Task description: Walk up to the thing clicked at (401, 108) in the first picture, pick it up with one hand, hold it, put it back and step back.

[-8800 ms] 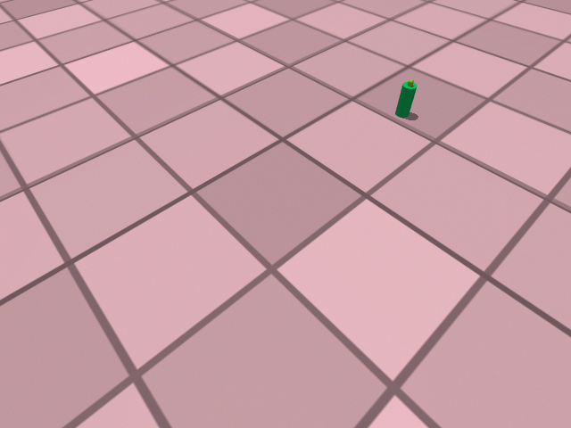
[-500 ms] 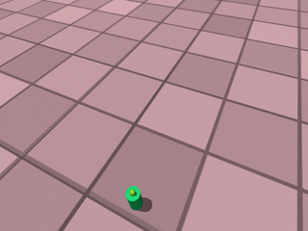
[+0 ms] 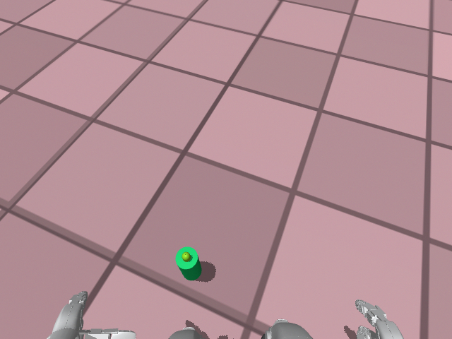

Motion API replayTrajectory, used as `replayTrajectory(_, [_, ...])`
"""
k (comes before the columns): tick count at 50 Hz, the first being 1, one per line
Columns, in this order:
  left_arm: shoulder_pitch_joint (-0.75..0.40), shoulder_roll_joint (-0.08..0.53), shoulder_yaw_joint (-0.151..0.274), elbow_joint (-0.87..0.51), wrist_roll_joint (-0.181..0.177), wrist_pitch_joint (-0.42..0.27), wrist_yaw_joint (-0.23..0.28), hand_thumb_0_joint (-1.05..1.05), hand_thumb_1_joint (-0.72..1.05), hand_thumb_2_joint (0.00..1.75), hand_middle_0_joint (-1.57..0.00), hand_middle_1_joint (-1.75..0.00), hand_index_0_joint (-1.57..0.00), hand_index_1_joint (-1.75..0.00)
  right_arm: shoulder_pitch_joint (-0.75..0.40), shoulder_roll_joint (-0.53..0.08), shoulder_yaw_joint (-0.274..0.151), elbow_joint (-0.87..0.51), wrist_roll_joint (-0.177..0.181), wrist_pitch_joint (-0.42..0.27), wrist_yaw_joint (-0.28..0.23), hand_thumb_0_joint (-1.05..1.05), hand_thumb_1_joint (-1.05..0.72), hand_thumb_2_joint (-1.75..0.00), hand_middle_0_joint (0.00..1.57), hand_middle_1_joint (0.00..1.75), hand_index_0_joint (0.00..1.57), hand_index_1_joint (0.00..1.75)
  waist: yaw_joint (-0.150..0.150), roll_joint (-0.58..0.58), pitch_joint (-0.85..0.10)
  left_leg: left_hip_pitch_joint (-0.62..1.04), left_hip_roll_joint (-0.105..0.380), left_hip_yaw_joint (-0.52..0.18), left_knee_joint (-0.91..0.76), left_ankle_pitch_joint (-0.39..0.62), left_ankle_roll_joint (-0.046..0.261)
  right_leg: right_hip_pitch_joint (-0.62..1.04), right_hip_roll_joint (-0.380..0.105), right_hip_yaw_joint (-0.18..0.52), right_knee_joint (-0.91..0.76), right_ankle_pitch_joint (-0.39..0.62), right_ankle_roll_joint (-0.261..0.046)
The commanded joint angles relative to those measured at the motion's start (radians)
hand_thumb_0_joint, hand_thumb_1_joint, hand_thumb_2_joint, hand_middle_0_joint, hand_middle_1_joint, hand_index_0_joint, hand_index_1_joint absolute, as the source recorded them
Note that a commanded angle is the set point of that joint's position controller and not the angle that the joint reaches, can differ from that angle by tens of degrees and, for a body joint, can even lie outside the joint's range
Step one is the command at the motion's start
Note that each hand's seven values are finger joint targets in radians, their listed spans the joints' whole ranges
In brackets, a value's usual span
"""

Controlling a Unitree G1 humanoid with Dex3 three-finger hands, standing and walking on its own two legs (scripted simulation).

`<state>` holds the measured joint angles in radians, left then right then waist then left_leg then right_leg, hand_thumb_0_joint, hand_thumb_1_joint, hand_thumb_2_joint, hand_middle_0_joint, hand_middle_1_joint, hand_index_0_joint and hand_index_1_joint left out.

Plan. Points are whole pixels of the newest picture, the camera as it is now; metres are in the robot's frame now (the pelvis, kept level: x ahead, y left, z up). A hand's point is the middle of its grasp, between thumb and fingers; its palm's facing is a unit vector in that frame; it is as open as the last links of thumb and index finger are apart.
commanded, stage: go down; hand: left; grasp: from the side
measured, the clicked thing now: (189, 263) +0.40 +0.16 -0.63
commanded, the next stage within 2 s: none
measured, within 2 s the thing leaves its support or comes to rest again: neither
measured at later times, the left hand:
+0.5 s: hand (98, 338) +0.14 +0.27 -0.16, palm faces +0.08 -0.94 -0.32, open 17.4 cm
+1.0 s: hand (105, 293) +0.23 +0.31 -0.25, palm faces +0.09 -0.97 -0.21, open 17.5 cm
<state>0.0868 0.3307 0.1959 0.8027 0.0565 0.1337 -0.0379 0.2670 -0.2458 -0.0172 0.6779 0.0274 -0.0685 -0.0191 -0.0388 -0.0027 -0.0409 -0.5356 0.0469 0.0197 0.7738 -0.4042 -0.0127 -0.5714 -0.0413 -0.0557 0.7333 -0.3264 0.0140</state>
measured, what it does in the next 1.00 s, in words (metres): lowers itself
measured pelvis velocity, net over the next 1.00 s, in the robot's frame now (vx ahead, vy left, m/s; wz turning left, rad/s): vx -0.04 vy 0.00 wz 0.00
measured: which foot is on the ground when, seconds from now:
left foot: down 0.00-1.00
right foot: down 0.00-1.00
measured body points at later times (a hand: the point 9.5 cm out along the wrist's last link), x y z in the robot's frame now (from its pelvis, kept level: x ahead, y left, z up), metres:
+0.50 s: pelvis +0.00 +0.01 -0.05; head +0.08 +0.03 +0.39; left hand +0.13 +0.32 -0.14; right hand +0.17 -0.24 -0.13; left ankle -0.01 +0.12 -0.71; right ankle +0.02 -0.13 -0.71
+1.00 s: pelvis -0.04 +0.00 -0.16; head +0.11 +0.03 +0.26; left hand +0.22 +0.36 -0.23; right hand +0.13 -0.27 -0.25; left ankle -0.01 +0.12 -0.71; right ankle +0.02 -0.13 -0.71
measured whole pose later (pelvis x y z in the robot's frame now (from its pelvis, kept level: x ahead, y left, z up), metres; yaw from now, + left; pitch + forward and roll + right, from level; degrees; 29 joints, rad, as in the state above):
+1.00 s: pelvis -0.04 +0.00 -0.16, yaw +0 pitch +28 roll -2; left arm -0.09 0.48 0.42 0.70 -0.08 -0.17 -0.31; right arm 0.17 -0.29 0.00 0.61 0.00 -0.21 -0.05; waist -0.05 -0.01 -0.17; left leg -1.41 0.04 -0.03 1.60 -0.68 -0.01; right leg -1.44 -0.07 -0.06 1.54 -0.59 0.01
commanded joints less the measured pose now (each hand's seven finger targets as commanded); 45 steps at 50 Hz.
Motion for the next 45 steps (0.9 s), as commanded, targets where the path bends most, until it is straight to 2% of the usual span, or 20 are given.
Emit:
replayTrajectory(1, [-0.029, 0.193, 0.059, -0.283, -0.009, -0.011, 0.007, 0.0, -0.52, 0.03, -0.09, -0.06, -0.08, -0.06, -0.019, -0.156, -0.068, -0.163, 0.0, -0.078, -0.024, 0.0, -0.88, -0.89, 0.2, 0.3, 0.2, 0.3, 0.011, 0.046, -0.241, -0.022, -0.041, -0.015, -0.018, 0.212, 0.014, 0.076, 0.035, 0.0, 0.012, 0.139, -0.03])
replayTrajectory(4, [0.094, 0.201, 0.085, -0.318, -0.013, 0.022, 0.008, 0.0, -0.55, 0.02, -0.09, -0.05, -0.08, -0.06, -0.02, -0.165, -0.071, -0.175, -0.002, -0.094, -0.034, 0.0, -0.87, -0.89, 0.2, 0.3, 0.2, 0.3, 0.017, 0.07, -0.257, -0.044, -0.031, -0.026, 0.014, 0.235, 0.005, 0.037, 0.037, -0.004, 0.057, 0.142, -0.035])
replayTrajectory(5, [0.082, 0.185, 0.062, -0.389, -0.017, 0.03, 0.005, 0.0, -0.53, 0.03, -0.08, -0.05, -0.07, -0.06, -0.026, -0.159, -0.068, -0.185, -0.002, -0.098, -0.037, 0.0, -0.88, -0.89, 0.2, 0.3, 0.2, 0.3, 0.015, 0.075, -0.266, -0.046, -0.03, -0.029, 0.022, 0.241, 0.003, 0.025, 0.038, -0.006, 0.07, 0.144, -0.035])
replayTrajectory(10, [0.134, 0.168, 0.05, -0.506, -0.027, 0.087, 0.003, 0.0, -0.58, 0.03, -0.09, -0.06, -0.08, -0.07, -0.034, -0.149, -0.06, -0.209, -0.008, -0.119, -0.058, 0.0, -0.87, -0.89, 0.2, 0.3, 0.2, 0.3, -0.003, 0.089, -0.258, -0.087, -0.027, -0.037, 0.071, 0.221, 0.001, -0.038, 0.038, -0.009, 0.115, 0.119, -0.032])
replayTrajectory(11, [0.183, 0.194, 0.08, -0.466, -0.024, 0.099, 0.006, 0.0, -0.57, 0.03, -0.08, -0.06, -0.07, -0.06, -0.029, -0.156, -0.06, -0.2, -0.009, -0.123, -0.061, 0.0, -0.86, -0.89, 0.2, 0.3, 0.2, 0.3, 0.009, 0.093, -0.246, -0.097, -0.024, -0.046, 0.072, 0.215, -0.001, -0.044, 0.039, -0.014, 0.129, 0.103, -0.034])
replayTrajectory(13, [0.176, 0.173, 0.057, -0.548, -0.03, 0.112, 0.002, 0.0, -0.58, 0.04, -0.08, -0.06, -0.07, -0.07, -0.038, -0.146, -0.055, -0.22, -0.01, -0.132, -0.067, 0.0, -0.85, -0.89, 0.2, 0.3, 0.2, 0.3, 0.002, 0.105, -0.259, -0.113, -0.024, -0.053, 0.093, 0.219, 0.001, -0.07, 0.036, -0.014, 0.145, 0.105, -0.033])
replayTrajectory(15, [0.225, 0.188, 0.087, -0.546, -0.034, 0.133, 0.005, 0.0, -0.58, 0.04, -0.08, -0.05, -0.07, -0.06, -0.034, -0.141, -0.05, -0.223, -0.01, -0.135, -0.071, 0.0, -0.86, -0.89, 0.2, 0.3, 0.2, 0.3, 0.005, 0.093, -0.258, -0.139, -0.024, -0.053, 0.11, 0.205, 0.003, -0.072, 0.036, -0.014, 0.155, 0.094, -0.033])
replayTrajectory(20, [0.209, 0.172, 0.071, -0.654, -0.047, 0.136, -0.001, 0.0, -0.56, 0.06, -0.07, -0.07, -0.06, -0.08, -0.044, -0.134, -0.049, -0.26, -0.013, -0.156, -0.083, 0.0, -0.86, -0.89, 0.2, 0.3, 0.2, 0.3, -0.007, 0.101, -0.277, -0.17, -0.029, -0.053, 0.155, 0.198, 0.008, -0.117, 0.037, -0.013, 0.189, 0.098, -0.03])
replayTrajectory(21, [0.273, 0.187, 0.109, -0.587, -0.048, 0.144, 0.002, 0.0, -0.57, 0.05, -0.08, -0.05, -0.07, -0.07, -0.034, -0.137, -0.05, -0.246, -0.014, -0.156, -0.086, 0.0, -0.87, -0.89, 0.2, 0.3, 0.2, 0.3, -0.003, 0.07, -0.274, -0.188, -0.03, -0.051, 0.168, 0.185, 0.012, -0.109, 0.036, -0.011, 0.189, 0.091, -0.029])
replayTrajectory(23, [0.242, 0.184, 0.091, -0.667, -0.057, 0.133, -0.006, 0.0, -0.54, 0.06, -0.07, -0.05, -0.06, -0.06, -0.039, -0.132, -0.046, -0.255, -0.015, -0.163, -0.085, 0.0, -0.88, -0.9, 0.2, 0.3, 0.2, 0.3, -0.001, 0.093, -0.296, -0.202, -0.032, -0.052, 0.181, 0.191, 0.012, -0.118, 0.033, -0.009, 0.206, 0.097, -0.031])
replayTrajectory(24, [0.283, 0.195, 0.119, -0.62, -0.055, 0.136, -0.004, 0.0, -0.54, 0.05, -0.07, -0.04, -0.06, -0.05, -0.04, -0.135, -0.047, -0.255, -0.016, -0.164, -0.087, 0.0, -0.89, -0.9, 0.2, 0.3, 0.2, 0.3, 0.004, 0.094, -0.287, -0.212, -0.031, -0.053, 0.182, 0.182, 0.011, -0.125, 0.033, -0.007, 0.214, 0.087, -0.032])
replayTrajectory(26, [0.294, 0.182, 0.103, -0.632, -0.059, 0.128, -0.013, 0.0, -0.52, 0.06, -0.07, -0.05, -0.06, -0.06, -0.035, -0.137, -0.05, -0.258, -0.016, -0.17, -0.088, 0.0, -0.89, -0.9, 0.2, 0.3, 0.2, 0.3, -0.002, 0.099, -0.296, -0.214, -0.031, -0.054, 0.197, 0.202, 0.01, -0.135, 0.033, -0.009, 0.231, 0.1, -0.033])
replayTrajectory(30, [0.218, 0.201, 0.131, -0.601, -0.07, 0.083, -0.027, 0.0, -0.51, 0.06, -0.07, -0.04, -0.06, -0.05, -0.03, -0.145, -0.051, -0.245, -0.02, -0.181, -0.086, 0.0, -0.9, -0.9, 0.2, 0.3, 0.2, 0.3, -0.017, 0.106, -0.292, -0.251, -0.022, -0.067, 0.232, 0.229, 0.006, -0.204, 0.035, -0.009, 0.284, 0.103, -0.036])
replayTrajectory(31, [0.14, 0.209, 0.134, -0.643, -0.077, 0.057, -0.034, 0.0, -0.49, 0.07, -0.07, -0.05, -0.06, -0.06, -0.031, -0.14, -0.048, -0.247, -0.02, -0.188, -0.086, 0.0, -0.91, -0.9, 0.2, 0.3, 0.2, 0.3, -0.022, 0.103, -0.294, -0.269, -0.024, -0.063, 0.256, 0.202, 0.01, -0.226, 0.034, -0.006, 0.295, 0.09, -0.033])
replayTrajectory(32, [0.15, 0.225, 0.171, -0.538, -0.081, 0.04, -0.036, 0.0, -0.52, 0.06, -0.07, -0.04, -0.06, -0.05, -0.033, -0.145, -0.048, -0.232, -0.021, -0.192, -0.086, 0.0, -0.91, -0.9, 0.2, 0.3, 0.2, 0.3, -0.022, 0.078, -0.277, -0.313, -0.025, -0.062, 0.275, 0.163, 0.014, -0.249, 0.031, -0.003, 0.308, 0.065, -0.032])
replayTrajectory(37, [-0.037, 0.279, 0.219, -0.428, -0.122, -0.122, -0.126, 0.0, -0.58, 0.02, -0.08, -0.05, -0.08, -0.06, -0.04, -0.165, -0.052, -0.214, -0.022, -0.223, -0.072, 0.0, -0.92, -0.9, 0.2, 0.3, 0.2, 0.3, -0.019, 0.079, -0.316, -0.475, -0.042, -0.042, 0.402, 0.01, 0.028, -0.389, 0.02, 0.026, 0.416, -0.039, -0.032])
replayTrajectory(40, [-0.09, 0.327, 0.259, -0.347, -0.143, -0.23, -0.197, 0.0, -0.61, 0.01, -0.09, -0.07, -0.09, -0.07, -0.043, -0.18, -0.053, -0.208, -0.021, -0.231, -0.064, 0.0, -0.94, -0.91, 0.2, 0.3, 0.2, 0.3, 0.003, 0.091, -0.413, -0.538, -0.045, -0.047, 0.468, -0.006, 0.025, -0.457, 0.013, 0.034, 0.503, -0.061, -0.036])
replayTrajectory(42, [-0.129, 0.332, 0.252, -0.329, -0.146, -0.284, -0.234, 0.0, -0.61, 0.02, -0.09, -0.08, -0.09, -0.08, -0.037, -0.196, -0.058, -0.205, -0.022, -0.224, -0.061, 0.0, -0.93, -0.9, 0.2, 0.3, 0.2, 0.3, 0.006, 0.118, -0.484, -0.544, -0.044, -0.056, 0.498, 0.017, 0.018, -0.491, 0.01, 0.034, 0.556, -0.043, -0.042])
replayTrajectory(44, [-0.187, 0.367, 0.289, -0.329, -0.155, -0.325, -0.256, 0.0, -0.61, 0.03, -0.09, -0.09, -0.09, -0.09, -0.032, -0.211, -0.06, -0.191, -0.023, -0.214, -0.059, 0.0, -0.92, -0.9, 0.2, 0.3, 0.2, 0.3, 0.025, 0.155, -0.541, -0.538, -0.039, -0.071, 0.528, 0.053, 0.008, -0.541, 0.01, 0.025, 0.613, -0.022, -0.047])
replayTrajectory(45, [-0.138, 0.399, 0.327, -0.231, -0.148, -0.332, -0.259, 0.0, -0.61, 0.04, -0.09, -0.1, -0.09, -0.1, -0.043, -0.227, -0.063, -0.188, -0.023, -0.208, -0.057, 0.0, -0.92, -0.9, 0.2, 0.3, 0.2, 0.3, 0.037, 0.141, -0.535, -0.557, -0.037, -0.079, 0.538, 0.053, 0.006, -0.573, 0.011, 0.018, 0.638, -0.032, -0.049])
